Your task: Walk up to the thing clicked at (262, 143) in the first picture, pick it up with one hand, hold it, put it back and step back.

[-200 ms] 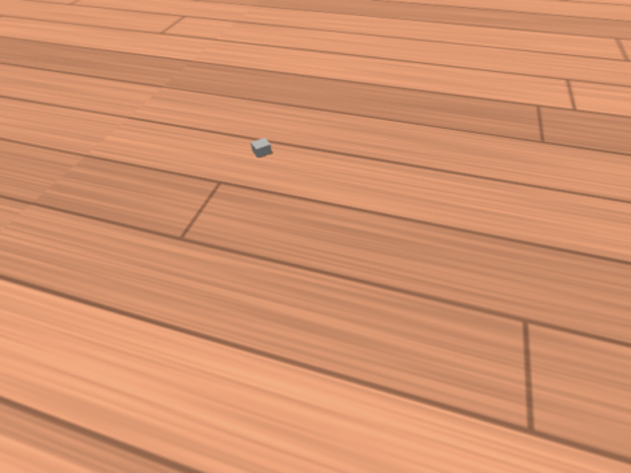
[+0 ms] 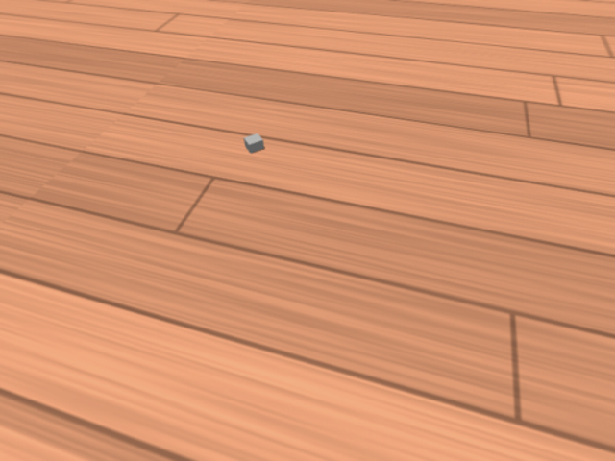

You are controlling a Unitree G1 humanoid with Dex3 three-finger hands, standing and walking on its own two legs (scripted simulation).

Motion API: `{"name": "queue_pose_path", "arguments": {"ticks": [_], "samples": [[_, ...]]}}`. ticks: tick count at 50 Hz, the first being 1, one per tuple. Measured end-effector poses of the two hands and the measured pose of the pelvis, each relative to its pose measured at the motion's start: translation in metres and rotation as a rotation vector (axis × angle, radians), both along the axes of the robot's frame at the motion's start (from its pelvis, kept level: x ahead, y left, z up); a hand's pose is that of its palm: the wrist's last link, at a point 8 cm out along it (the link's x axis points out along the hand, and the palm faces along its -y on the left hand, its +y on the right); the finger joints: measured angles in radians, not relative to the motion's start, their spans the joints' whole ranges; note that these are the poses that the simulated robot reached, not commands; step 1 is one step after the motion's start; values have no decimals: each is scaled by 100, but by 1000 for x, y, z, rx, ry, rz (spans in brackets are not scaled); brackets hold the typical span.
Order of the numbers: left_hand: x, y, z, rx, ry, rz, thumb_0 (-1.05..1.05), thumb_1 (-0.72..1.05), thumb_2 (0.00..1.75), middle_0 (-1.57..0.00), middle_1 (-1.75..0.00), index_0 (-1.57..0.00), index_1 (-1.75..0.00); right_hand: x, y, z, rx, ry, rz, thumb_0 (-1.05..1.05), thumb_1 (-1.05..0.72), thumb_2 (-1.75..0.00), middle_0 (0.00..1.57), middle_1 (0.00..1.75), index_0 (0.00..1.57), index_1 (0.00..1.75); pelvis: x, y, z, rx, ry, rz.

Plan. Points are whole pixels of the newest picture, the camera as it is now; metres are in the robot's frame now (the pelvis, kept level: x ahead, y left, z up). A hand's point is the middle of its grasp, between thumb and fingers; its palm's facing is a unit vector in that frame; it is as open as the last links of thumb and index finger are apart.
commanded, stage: stand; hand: left
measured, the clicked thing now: (254, 143) +1.75 +0.32 -0.75
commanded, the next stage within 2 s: walk up in 0.92 s
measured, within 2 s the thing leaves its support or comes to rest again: neither
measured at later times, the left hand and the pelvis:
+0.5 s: hand out of the picture +0.09 +0.26 -0.16, palm faces -0.03 -0.94 -0.34, open 7.3 cm; pelvis +0.01 +0.00 +0.00, yaw +0 degrees
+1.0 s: hand out of the picture +0.09 +0.26 -0.15, palm faces +0.00 -0.95 -0.33, open 7.3 cm; pelvis +0.02 +0.00 +0.00, yaw +1 degrees
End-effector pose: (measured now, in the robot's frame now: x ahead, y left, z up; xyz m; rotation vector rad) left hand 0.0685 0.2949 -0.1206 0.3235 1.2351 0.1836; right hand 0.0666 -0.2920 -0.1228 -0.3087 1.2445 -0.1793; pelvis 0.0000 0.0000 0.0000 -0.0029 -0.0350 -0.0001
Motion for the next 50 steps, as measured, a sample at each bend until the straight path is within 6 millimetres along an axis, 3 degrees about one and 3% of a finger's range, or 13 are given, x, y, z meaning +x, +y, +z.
{"name": "queue_pose_path", "arguments": {"ticks": [13,46,50], "samples": [[15,1,0,-6,-16,-3,1,91,90,-20,-30,-20,-30,11,1,3,-9,-11,-2,0,-91,-90,20,30,20,30,8,2,1,0,2,-1],[12,5,1,1,8,16,1,91,90,-20,-30,-20,-30,22,3,3,-7,-11,4,0,-91,-90,20,30,20,30,15,4,2,2,4,2],[12,12,3,-15,-37,29,1,91,90,-20,-30,-21,-30,24,-4,5,4,-28,11,0,-90,-90,20,30,20,30,23,4,-2,-7,16,20]]}}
